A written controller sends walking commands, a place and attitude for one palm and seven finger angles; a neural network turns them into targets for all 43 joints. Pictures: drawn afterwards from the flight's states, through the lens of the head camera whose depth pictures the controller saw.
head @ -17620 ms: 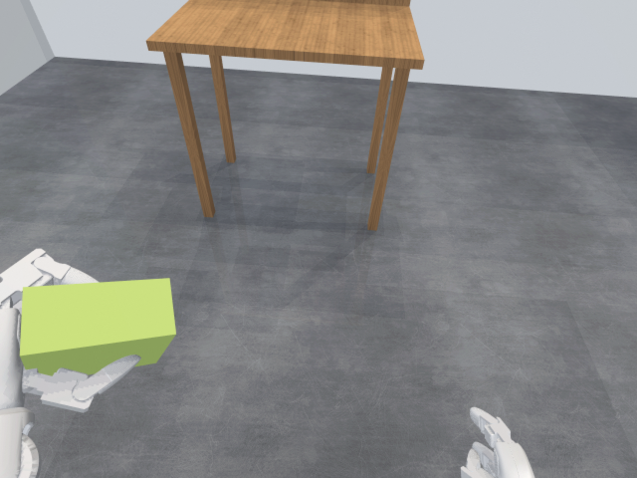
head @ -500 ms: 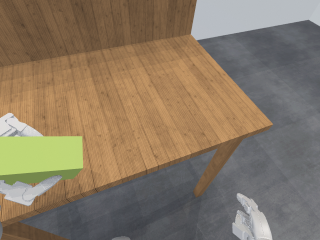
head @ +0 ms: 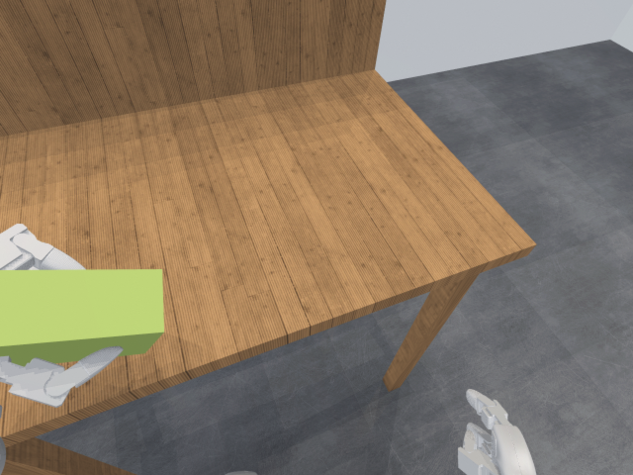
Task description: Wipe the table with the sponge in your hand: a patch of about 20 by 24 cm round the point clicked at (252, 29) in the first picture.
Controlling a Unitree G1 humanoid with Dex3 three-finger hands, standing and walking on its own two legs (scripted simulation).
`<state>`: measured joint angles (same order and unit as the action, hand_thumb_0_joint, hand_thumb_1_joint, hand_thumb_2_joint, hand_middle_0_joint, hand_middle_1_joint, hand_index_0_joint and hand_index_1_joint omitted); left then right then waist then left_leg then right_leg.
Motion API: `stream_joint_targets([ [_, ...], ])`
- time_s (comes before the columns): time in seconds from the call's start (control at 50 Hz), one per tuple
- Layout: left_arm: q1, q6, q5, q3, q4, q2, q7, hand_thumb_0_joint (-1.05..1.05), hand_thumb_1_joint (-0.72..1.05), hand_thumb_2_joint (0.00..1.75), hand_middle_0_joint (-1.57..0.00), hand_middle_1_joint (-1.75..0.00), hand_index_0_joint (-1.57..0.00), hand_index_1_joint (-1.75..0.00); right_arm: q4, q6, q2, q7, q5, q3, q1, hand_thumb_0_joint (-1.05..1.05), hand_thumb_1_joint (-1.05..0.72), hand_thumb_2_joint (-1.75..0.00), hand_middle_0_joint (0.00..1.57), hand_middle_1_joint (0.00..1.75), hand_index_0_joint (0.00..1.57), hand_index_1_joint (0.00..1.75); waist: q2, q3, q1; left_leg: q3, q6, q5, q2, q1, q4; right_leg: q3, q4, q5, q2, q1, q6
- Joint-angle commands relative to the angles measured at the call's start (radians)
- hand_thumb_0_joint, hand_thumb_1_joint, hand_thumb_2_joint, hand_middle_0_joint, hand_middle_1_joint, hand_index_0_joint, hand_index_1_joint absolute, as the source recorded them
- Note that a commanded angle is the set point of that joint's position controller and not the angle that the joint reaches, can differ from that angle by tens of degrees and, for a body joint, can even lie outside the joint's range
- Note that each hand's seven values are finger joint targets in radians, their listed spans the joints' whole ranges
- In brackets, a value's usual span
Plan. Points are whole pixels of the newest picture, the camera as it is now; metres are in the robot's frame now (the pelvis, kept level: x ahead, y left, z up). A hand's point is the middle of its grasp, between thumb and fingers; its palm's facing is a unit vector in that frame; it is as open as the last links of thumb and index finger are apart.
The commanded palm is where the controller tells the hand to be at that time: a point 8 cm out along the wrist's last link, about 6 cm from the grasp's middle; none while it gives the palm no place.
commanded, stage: shuffle to correct the standing spot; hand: left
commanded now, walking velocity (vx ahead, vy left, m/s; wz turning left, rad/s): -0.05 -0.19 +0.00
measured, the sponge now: (107, 318) +0.23 +0.21 +0.15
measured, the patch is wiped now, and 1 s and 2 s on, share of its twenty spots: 0.00 0.00 0.00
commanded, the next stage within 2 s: come to a stop and stand still in 1.36 s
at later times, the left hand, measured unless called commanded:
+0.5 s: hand (62, 311) +0.23 +0.24 +0.16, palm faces +0.31 -0.85 -0.43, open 9.7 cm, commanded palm +0.17 +0.28 +0.18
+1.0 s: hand (66, 309) +0.23 +0.24 +0.16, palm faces +0.30 -0.85 -0.44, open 9.7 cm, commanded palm +0.17 +0.28 +0.18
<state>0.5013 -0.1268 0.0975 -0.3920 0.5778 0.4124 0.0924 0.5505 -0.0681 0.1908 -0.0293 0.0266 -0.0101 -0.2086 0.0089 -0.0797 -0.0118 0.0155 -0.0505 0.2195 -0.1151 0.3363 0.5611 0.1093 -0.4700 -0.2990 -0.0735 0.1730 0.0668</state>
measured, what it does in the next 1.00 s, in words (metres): stands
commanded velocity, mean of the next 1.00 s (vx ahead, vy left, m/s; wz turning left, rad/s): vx -0.05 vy -0.19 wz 0.00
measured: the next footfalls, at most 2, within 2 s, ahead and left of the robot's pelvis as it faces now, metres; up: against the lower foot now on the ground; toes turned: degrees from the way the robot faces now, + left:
none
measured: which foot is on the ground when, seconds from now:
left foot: down 0.00-1.00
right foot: down 0.00-1.00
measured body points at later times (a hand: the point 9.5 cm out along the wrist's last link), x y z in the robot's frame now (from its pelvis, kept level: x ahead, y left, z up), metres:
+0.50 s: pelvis +0.01 +0.00 +0.00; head +0.05 +0.02 +0.45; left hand +0.20 +0.29 +0.18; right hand +0.17 -0.23 -0.08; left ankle +0.05 +0.15 -0.73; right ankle -0.03 -0.07 -0.73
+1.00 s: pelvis +0.01 +0.00 +0.00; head +0.05 +0.01 +0.45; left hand +0.21 +0.28 +0.19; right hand +0.18 -0.23 -0.08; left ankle +0.05 +0.15 -0.73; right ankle -0.03 -0.07 -0.73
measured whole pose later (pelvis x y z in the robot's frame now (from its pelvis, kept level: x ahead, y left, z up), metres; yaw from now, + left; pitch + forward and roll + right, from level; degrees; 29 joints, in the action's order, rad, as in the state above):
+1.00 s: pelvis +0.01 +0.00 +0.00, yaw +0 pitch +0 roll -2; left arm 0.51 -0.12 0.10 -0.39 0.59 0.42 0.09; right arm 0.53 -0.06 0.19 -0.03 0.03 -0.01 -0.19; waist 0.01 -0.09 -0.01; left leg 0.02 -0.05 0.23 -0.12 0.34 0.57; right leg 0.11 -0.47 -0.31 -0.08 0.17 0.07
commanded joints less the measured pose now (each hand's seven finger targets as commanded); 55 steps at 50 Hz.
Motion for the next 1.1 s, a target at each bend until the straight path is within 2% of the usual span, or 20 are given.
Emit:
stream_joint_targets([
  [0.0,-0.038,-0.064,0.012,-0.126,0.209,0.175,0.018,0.00,0.10,1.30,-1.20,-1.60,-1.20,-1.60,-0.159,-0.055,0.128,-0.008,-0.003,-0.053,0.068,0.00,-0.90,-0.90,0.20,0.30,0.20,0.30,0.071,0.162,0.003,-0.068,0.081,-0.126,-0.058,-0.133,-0.036,-0.119,0.096,0.248,0.148,0.034,-0.025],
  [0.06,-0.018,-0.059,0.017,-0.129,0.201,0.179,0.022,0.00,0.10,1.30,-1.20,-1.60,-1.20,-1.60,-0.154,-0.053,0.121,-0.010,0.007,-0.051,0.070,0.00,-0.90,-0.90,0.20,0.30,0.20,0.30,0.027,0.175,-0.004,-0.044,0.073,-0.141,-0.031,-0.169,0.015,-0.153,0.091,0.298,0.180,0.062,0.005],
  [0.12,-0.042,-0.061,0.018,-0.114,0.202,0.163,0.019,0.00,0.10,1.30,-1.20,-1.60,-1.20,-1.60,-0.152,-0.046,0.123,-0.007,-0.004,-0.047,0.065,0.00,-0.90,-0.90,0.20,0.30,0.20,0.30,0.018,0.158,-0.003,-0.046,0.078,-0.117,-0.032,-0.131,0.019,-0.137,0.087,0.272,0.174,0.067,-0.004],
  [0.14,-0.048,-0.060,0.017,-0.124,0.207,0.174,0.020,0.00,0.10,1.30,-1.20,-1.60,-1.20,-1.60,-0.160,-0.048,0.124,-0.007,0.001,-0.055,0.070,0.00,-0.90,-0.90,0.20,0.30,0.20,0.30,0.021,0.151,-0.002,-0.049,0.075,-0.107,-0.032,-0.141,0.023,-0.159,0.086,0.273,0.182,0.081,0.002],
  [0.2,-0.062,-0.066,0.016,-0.125,0.241,0.179,0.023,0.00,0.10,1.30,-1.20,-1.60,-1.20,-1.60,-0.161,-0.049,0.127,-0.010,-0.003,-0.052,0.081,0.00,-0.90,-0.90,0.20,0.30,0.20,0.30,0.087,0.143,0.000,-0.078,0.086,-0.114,-0.055,-0.140,-0.032,-0.130,0.070,0.228,0.155,0.079,-0.015],
  [0.3,-0.045,-0.067,0.012,-0.128,0.224,0.177,0.023,0.00,0.10,1.30,-1.20,-1.60,-1.20,-1.60,-0.162,-0.048,0.128,-0.008,-0.004,-0.049,0.078,0.00,-0.90,-0.90,0.20,0.30,0.20,0.30,0.117,0.149,0.004,-0.098,0.092,-0.090,-0.076,-0.115,-0.070,-0.105,0.079,0.194,0.130,0.037,-0.035],
  [0.38,-0.013,-0.062,0.014,-0.102,0.202,0.145,0.019,0.00,0.10,1.30,-1.20,-1.60,-1.20,-1.60,-0.155,-0.044,0.125,-0.006,-0.005,-0.043,0.063,0.00,-0.90,-0.90,0.20,0.30,0.20,0.30,0.067,0.181,-0.002,-0.075,0.089,-0.140,-0.061,-0.152,-0.036,-0.105,0.079,0.253,0.136,0.036,-0.023],
  [0.44,-0.032,-0.060,0.013,-0.129,0.209,0.176,0.019,0.00,0.10,1.30,-1.20,-1.60,-1.20,-1.60,-0.161,-0.045,0.127,-0.005,-0.004,-0.054,0.061,0.00,-0.90,-0.90,0.20,0.30,0.20,0.30,0.055,0.186,0.003,-0.070,0.084,-0.162,-0.062,-0.143,-0.010,-0.118,0.076,0.280,0.150,0.030,-0.022],
  [0.48,-0.027,-0.059,0.015,-0.101,0.206,0.148,0.020,0.00,0.10,1.30,-1.20,-1.60,-1.20,-1.60,-0.153,-0.043,0.122,-0.007,-0.005,-0.041,0.066,0.00,-0.90,-0.90,0.20,0.30,0.20,0.30,0.066,0.184,-0.003,-0.072,0.089,-0.172,-0.058,-0.162,-0.023,-0.108,0.071,0.275,0.142,0.044,-0.018],
  [0.6,-0.044,-0.059,0.014,-0.123,0.229,0.178,0.021,0.00,0.10,1.30,-1.20,-1.60,-1.20,-1.60,-0.165,-0.041,0.126,-0.007,-0.004,-0.049,0.079,0.00,-0.90,-0.90,0.20,0.30,0.20,0.30,0.092,0.173,0.002,-0.086,0.089,-0.168,-0.072,-0.144,-0.035,-0.108,0.072,0.257,0.141,0.036,-0.027],
  [0.66,-0.019,-0.056,0.016,-0.132,0.213,0.186,0.025,0.00,0.10,1.30,-1.20,-1.60,-1.20,-1.60,-0.161,-0.042,0.119,-0.009,0.006,-0.046,0.083,0.00,-0.90,-0.90,0.20,0.30,0.20,0.30,0.069,0.177,-0.002,-0.071,0.083,-0.152,-0.054,-0.161,-0.014,-0.128,0.080,0.272,0.158,0.047,-0.008],
  [0.68,-0.016,-0.059,0.016,-0.107,0.211,0.152,0.022,0.00,0.10,1.30,-1.20,-1.60,-1.20,-1.60,-0.156,-0.038,0.120,-0.007,-0.004,-0.041,0.071,0.00,-0.90,-0.90,0.20,0.30,0.20,0.30,0.076,0.179,-0.003,-0.065,0.087,-0.152,-0.053,-0.154,-0.011,-0.113,0.078,0.275,0.150,0.046,-0.013],
  [0.74,-0.036,-0.059,0.016,-0.130,0.227,0.177,0.022,0.00,0.10,1.30,-1.20,-1.60,-1.20,-1.60,-0.164,-0.041,0.126,-0.006,-0.001,-0.053,0.066,0.00,-0.90,-0.90,0.20,0.30,0.20,0.30,0.069,0.194,0.000,-0.074,0.082,-0.203,-0.058,-0.154,-0.002,-0.119,0.061,0.309,0.158,0.032,-0.011],
  [0.8,-0.033,-0.060,0.015,-0.129,0.239,0.181,0.021,0.00,0.10,1.30,-1.20,-1.60,-1.20,-1.60,-0.169,-0.043,0.128,-0.009,-0.003,-0.049,0.081,0.00,-0.90,-0.90,0.20,0.30,0.20,0.30,0.122,0.188,0.004,-0.101,0.094,-0.257,-0.089,-0.165,-0.050,-0.090,0.053,0.283,0.127,0.029,-0.037],
  [0.84,-0.025,-0.058,0.012,-0.133,0.222,0.179,0.018,0.00,0.10,1.30,-1.20,-1.60,-1.20,-1.60,-0.169,-0.043,0.127,-0.007,-0.002,-0.052,0.070,0.00,-0.90,-0.90,0.20,0.30,0.20,0.30,0.101,0.185,0.007,-0.093,0.091,-0.256,-0.089,-0.159,-0.033,-0.094,0.076,0.288,0.129,0.019,-0.039],
  [0.88,-0.010,-0.057,0.015,-0.105,0.209,0.147,0.018,0.00,0.10,1.30,-1.20,-1.60,-1.20,-1.60,-0.160,-0.042,0.125,-0.006,-0.002,-0.040,0.068,0.00,-0.90,-0.90,0.20,0.30,0.20,0.30,0.090,0.191,0.001,-0.083,0.089,-0.237,-0.074,-0.165,-0.037,-0.088,0.077,0.286,0.125,0.017,-0.029],
  [0.96,-0.016,-0.055,0.018,-0.125,0.228,0.179,0.023,0.00,0.10,1.30,-1.20,-1.60,-1.20,-1.60,-0.166,-0.048,0.123,-0.009,0.010,-0.048,0.078,0.00,-0.90,-0.90,0.20,0.30,0.20,0.30,0.088,0.198,-0.002,-0.069,0.078,-0.211,-0.057,-0.189,-0.017,-0.127,0.075,0.305,0.157,0.041,-0.007],
  [0.98,-0.008,-0.057,0.018,-0.104,0.218,0.152,0.021,0.00,0.10,1.30,-1.20,-1.60,-1.20,-1.60,-0.163,-0.044,0.123,-0.008,-0.001,-0.040,0.069,0.00,-0.90,-0.90,0.20,0.30,0.20,0.30,0.088,0.189,-0.002,-0.072,0.084,-0.183,-0.059,-0.170,-0.027,-0.110,0.075,0.280,0.145,0.045,-0.014],
  [1.06,-0.015,-0.051,0.020,-0.127,0.207,0.183,0.027,0.00,0.10,1.30,-1.20,-1.60,-1.20,-1.60,-0.166,-0.048,0.121,-0.012,0.009,-0.043,0.083,0.00,-0.90,-0.90,0.20,0.30,0.20,0.30,0.072,0.163,-0.004,-0.075,0.077,-0.106,-0.049,-0.153,-0.027,-0.138,0.087,0.238,0.163,0.069,-0.001],
  [1.08,-0.007,-0.053,0.021,-0.108,0.192,0.154,0.026,0.00,0.10,1.30,-1.20,-1.60,-1.20,-1.60,-0.160,-0.043,0.120,-0.011,0.000,-0.037,0.072,0.00,-0.90,-0.90,0.20,0.30,0.20,0.30,0.055,0.157,-0.004,-0.072,0.082,-0.081,-0.048,-0.135,-0.026,-0.123,0.091,0.224,0.154,0.070,-0.009],
])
